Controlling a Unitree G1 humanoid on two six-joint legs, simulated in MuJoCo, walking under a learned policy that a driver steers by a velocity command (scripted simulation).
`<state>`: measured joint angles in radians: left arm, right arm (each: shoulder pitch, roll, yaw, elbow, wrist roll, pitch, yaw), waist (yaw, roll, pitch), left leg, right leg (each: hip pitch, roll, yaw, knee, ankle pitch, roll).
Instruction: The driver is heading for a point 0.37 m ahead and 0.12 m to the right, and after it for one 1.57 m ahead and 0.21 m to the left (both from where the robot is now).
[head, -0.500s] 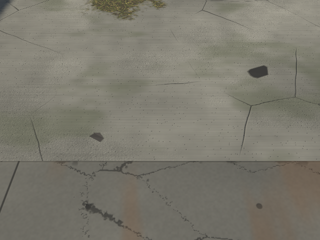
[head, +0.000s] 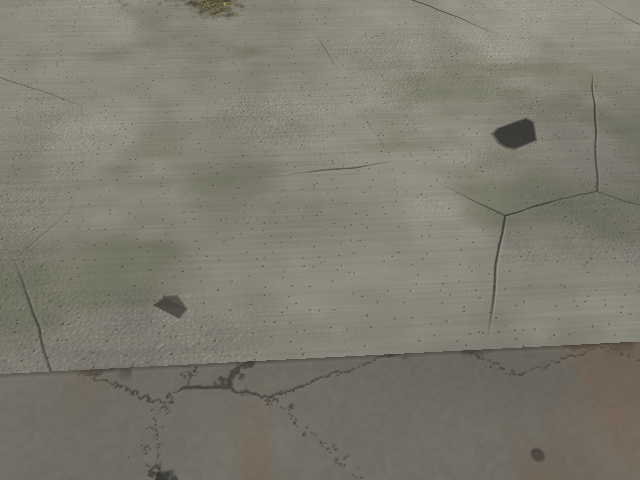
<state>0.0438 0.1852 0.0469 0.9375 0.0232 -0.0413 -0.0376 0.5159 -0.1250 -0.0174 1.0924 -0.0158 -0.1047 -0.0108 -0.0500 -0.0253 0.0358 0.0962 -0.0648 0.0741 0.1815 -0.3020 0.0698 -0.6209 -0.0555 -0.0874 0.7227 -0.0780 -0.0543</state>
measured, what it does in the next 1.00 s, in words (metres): walks ahead: right foot, then left foot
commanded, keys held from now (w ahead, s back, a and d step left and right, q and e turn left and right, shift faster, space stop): w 0.06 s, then w+e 0.18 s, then e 0.22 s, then q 0.54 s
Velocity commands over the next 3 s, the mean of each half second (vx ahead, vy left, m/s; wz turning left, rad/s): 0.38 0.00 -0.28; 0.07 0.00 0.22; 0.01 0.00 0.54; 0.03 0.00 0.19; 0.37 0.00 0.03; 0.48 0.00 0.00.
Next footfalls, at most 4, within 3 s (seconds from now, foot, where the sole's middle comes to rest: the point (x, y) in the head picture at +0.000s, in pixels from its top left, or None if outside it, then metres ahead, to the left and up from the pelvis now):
0.12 right None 0.26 -0.08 -0.78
0.64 left None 0.47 0.05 -0.78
1.14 right None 0.37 -0.13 -0.78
1.60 left None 0.31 0.08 -0.78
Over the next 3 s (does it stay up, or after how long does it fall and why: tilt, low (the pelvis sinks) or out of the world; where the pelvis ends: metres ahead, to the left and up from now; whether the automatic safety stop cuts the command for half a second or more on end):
stays up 0.74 0.16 0.00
